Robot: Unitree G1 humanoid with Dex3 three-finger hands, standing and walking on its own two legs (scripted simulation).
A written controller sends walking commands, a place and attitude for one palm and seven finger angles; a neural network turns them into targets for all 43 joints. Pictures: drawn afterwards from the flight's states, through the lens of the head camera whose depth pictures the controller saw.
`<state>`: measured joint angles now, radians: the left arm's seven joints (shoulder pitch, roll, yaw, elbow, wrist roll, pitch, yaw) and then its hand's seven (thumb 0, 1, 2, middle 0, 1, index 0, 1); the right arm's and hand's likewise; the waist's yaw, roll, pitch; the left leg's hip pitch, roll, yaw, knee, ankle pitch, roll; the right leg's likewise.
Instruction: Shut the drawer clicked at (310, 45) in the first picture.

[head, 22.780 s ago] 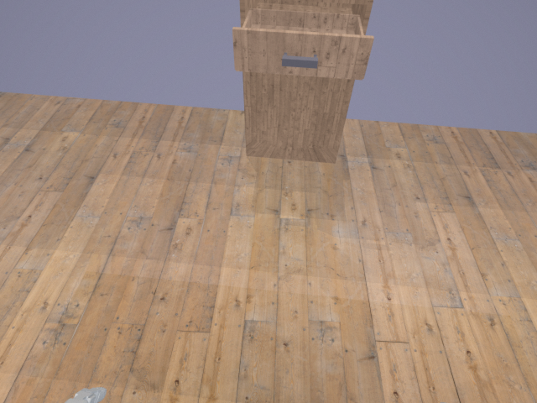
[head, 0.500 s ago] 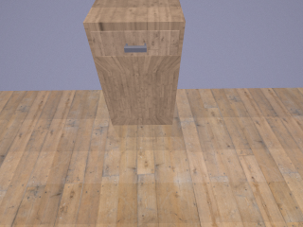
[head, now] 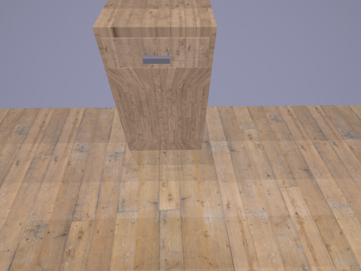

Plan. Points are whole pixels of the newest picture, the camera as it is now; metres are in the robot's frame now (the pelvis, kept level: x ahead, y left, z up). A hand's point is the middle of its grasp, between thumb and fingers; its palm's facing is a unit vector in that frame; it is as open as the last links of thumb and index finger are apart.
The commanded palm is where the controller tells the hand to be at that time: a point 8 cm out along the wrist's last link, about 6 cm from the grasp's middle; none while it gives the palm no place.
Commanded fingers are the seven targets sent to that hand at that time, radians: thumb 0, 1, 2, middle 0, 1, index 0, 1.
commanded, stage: look to check the result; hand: left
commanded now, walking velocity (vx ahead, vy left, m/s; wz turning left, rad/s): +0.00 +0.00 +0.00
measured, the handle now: (156, 57) +0.95 +0.16 -0.04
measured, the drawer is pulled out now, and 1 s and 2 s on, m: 0.00 0.00 0.00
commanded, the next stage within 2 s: stand and wait in 0.44 s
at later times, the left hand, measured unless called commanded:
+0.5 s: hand out of the picture +0.09 +0.24 -0.16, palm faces -0.01 -0.94 -0.33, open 7.3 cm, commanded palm none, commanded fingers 0.00 0.90 0.90 -0.20 -0.30 -0.20 -0.30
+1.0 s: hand out of the picture +0.10 +0.24 -0.16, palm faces -0.02 -0.94 -0.33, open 7.3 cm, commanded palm none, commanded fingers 0.00 0.90 0.90 -0.20 -0.30 -0.20 -0.30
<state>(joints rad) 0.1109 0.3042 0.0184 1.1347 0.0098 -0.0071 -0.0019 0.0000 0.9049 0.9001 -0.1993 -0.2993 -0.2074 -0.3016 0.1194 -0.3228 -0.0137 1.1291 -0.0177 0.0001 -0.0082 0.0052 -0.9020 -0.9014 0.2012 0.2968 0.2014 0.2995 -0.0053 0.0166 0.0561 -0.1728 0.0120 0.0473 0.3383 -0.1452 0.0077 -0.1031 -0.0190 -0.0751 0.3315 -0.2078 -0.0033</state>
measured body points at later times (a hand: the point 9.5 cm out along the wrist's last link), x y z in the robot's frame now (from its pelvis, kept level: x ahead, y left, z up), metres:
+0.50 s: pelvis +0.02 +0.00 +0.00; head +0.04 -0.01 +0.45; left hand +0.09 +0.29 -0.13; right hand +0.09 -0.29 -0.14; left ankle +0.02 +0.11 -0.75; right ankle -0.02 -0.11 -0.75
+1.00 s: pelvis +0.02 -0.01 +0.00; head +0.04 -0.01 +0.45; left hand +0.10 +0.29 -0.13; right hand +0.09 -0.30 -0.14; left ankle +0.02 +0.11 -0.75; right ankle -0.02 -0.11 -0.75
